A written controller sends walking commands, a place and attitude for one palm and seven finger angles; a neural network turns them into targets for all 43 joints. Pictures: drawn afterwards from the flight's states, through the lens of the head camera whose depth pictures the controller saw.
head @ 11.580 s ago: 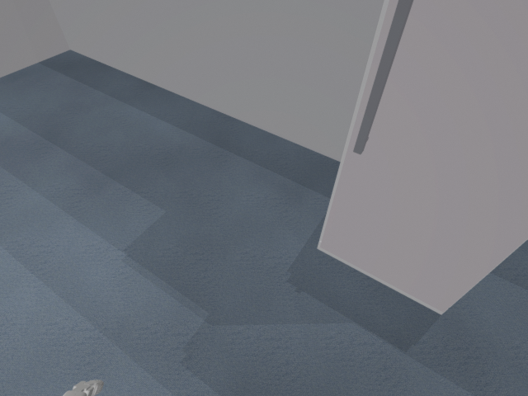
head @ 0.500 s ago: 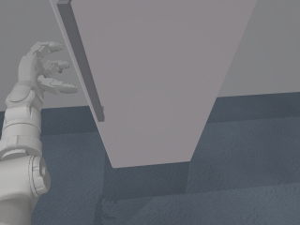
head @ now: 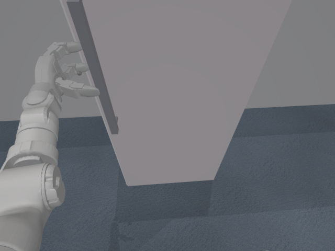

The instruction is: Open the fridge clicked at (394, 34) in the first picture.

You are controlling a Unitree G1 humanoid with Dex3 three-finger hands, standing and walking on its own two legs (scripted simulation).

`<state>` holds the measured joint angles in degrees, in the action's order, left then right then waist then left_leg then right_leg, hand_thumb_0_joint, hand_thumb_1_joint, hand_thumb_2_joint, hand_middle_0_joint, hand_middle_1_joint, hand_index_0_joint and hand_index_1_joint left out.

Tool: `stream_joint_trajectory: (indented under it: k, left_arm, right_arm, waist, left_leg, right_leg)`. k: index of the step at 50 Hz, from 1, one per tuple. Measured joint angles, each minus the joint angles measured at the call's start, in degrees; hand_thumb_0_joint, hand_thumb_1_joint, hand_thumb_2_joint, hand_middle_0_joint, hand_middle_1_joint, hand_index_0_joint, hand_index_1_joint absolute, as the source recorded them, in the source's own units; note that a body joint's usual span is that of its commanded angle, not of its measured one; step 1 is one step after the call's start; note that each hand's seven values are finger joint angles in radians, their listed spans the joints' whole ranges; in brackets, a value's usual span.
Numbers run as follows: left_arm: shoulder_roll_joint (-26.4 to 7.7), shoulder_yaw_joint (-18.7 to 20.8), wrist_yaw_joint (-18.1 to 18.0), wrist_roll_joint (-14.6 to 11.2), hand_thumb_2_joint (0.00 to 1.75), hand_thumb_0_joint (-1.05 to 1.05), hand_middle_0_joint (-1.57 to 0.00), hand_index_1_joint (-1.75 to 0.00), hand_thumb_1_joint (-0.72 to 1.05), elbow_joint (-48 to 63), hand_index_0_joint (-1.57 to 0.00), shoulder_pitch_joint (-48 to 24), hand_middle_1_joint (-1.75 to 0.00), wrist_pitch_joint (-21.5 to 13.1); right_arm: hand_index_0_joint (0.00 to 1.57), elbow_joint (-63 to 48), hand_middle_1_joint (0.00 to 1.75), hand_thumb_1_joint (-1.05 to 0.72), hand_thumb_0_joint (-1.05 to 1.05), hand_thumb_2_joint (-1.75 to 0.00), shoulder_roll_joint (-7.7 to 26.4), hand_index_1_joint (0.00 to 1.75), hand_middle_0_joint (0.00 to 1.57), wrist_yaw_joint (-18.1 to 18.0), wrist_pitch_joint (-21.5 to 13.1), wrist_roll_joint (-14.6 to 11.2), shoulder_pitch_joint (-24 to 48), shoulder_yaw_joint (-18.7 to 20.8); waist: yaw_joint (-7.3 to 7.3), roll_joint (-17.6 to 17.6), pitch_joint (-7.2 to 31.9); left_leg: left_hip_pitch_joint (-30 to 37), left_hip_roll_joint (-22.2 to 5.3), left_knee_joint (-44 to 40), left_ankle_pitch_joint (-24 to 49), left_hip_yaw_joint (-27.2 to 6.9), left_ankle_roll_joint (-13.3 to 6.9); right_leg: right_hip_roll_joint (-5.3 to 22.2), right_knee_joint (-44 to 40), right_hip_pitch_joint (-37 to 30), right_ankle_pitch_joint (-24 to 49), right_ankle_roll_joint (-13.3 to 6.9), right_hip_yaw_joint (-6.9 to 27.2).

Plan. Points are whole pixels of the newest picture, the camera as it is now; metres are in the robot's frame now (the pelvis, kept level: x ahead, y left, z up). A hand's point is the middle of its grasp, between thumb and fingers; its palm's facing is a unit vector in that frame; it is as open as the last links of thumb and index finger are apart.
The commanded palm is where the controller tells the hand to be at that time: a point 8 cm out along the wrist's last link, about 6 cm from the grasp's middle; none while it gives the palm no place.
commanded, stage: feel for the door with the fingertips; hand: left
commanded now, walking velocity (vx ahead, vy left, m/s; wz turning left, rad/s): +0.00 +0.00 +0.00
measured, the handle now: (101, 79) +0.52 +0.18 +0.13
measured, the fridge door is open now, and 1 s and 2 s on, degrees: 0 0 0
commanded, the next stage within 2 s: slide the fingers in behind the handle in 0.36 s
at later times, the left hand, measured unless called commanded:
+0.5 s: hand (81, 70) +0.48 +0.20 +0.19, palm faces +0.09 -1.00 +0.03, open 13.8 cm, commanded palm +0.46 +0.25 +0.19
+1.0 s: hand (87, 73) +0.47 +0.19 +0.19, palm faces +0.08 -1.00 +0.03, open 14.0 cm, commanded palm +0.45 +0.24 +0.19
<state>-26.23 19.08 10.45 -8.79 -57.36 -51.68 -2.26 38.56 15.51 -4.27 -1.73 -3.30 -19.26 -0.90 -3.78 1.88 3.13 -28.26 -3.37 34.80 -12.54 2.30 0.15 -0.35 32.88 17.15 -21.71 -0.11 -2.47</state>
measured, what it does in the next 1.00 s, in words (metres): stands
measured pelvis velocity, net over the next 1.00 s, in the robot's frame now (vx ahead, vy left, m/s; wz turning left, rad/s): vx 0.00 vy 0.01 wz -0.01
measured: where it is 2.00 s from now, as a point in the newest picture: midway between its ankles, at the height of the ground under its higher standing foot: outside the picture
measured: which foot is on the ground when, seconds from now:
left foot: down 0.00-1.00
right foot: down 0.00-1.00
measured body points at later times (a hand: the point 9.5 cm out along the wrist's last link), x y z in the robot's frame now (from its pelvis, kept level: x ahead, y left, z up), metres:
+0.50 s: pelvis +0.00 +0.00 +0.00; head +0.04 +0.00 +0.45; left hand +0.47 +0.26 +0.19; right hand +0.03 -0.27 -0.12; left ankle +0.05 +0.12 -0.73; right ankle -0.06 -0.12 -0.73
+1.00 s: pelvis +0.00 +0.01 +0.00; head +0.03 +0.00 +0.45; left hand +0.46 +0.24 +0.19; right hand +0.05 -0.26 -0.12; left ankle +0.05 +0.12 -0.73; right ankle -0.06 -0.12 -0.73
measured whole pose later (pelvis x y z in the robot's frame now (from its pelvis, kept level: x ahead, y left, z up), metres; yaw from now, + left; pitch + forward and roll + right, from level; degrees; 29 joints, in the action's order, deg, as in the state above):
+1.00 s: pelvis +0.00 +0.01 +0.00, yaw +0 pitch +7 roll -1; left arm -23.7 18.7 8.1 -8.4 -55.4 -51.4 -2.2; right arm 39.2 15.4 -3.4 -2.1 -3.0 -21.0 -0.4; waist -4.5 2.0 3.5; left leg -29.3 -3.4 35.8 -13.0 2.6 -0.2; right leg -0.3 33.4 18.2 -21.7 0.2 -2.0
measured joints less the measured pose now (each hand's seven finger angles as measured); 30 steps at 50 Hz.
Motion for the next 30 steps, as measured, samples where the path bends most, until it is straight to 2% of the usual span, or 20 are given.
stream_joint_trajectory:
  k: [6, 15, 30]
  left_arm:
    - [-0.69, 0.32, 0.51, 0.22, 0.30, -0.02, -0.30, -1.20, -0.50, -2.38, -0.30, -1.98, -1.20, -0.40]
    - [-0.53, 1.72, -0.18, 0.53, 0.30, -0.02, -0.31, -1.21, -0.50, -0.58, -0.30, -0.16, -1.21, -1.14]
    - [-2.03, 1.82, 0.46, 1.34, 0.30, -0.02, -0.33, -1.22, -0.50, -5.24, -0.33, -3.28, -1.22, -2.28]
  right_arm:
    - [0.20, 1.03, 0.30, -0.90, 0.01, -0.90, 0.59, 0.30, 0.20, 0.08, 0.39, 0.22, -1.46, 0.44]
    - [0.20, 1.64, 0.30, -0.90, 0.01, -0.90, 0.62, 0.30, 0.20, 0.45, 0.82, 0.34, -3.51, 1.01]
    - [0.20, 1.21, 0.30, -0.90, 0.01, -0.90, 0.26, 0.30, 0.20, 0.43, 0.20, 0.58, -2.67, 0.40]
  waist:
    - [-0.57, -0.12, 0.05]
    - [-1.14, 0.03, 0.38]
    - [-1.74, 0.11, 0.32]
  left_leg:
    - [-1.05, 0.00, 0.31, -0.09, -0.04, -0.01]
    - [-0.92, -0.27, 0.43, -0.50, 0.50, -0.06]
    - [-2.25, -0.35, 1.05, -0.20, 0.15, -0.16]
  right_leg:
    - [0.01, 0.33, 1.06, -0.11, 0.02, -0.01]
    - [-0.17, 0.14, 1.05, -0.11, 0.08, 0.59]
    - [-0.29, 0.76, 2.26, 0.10, 0.15, 0.33]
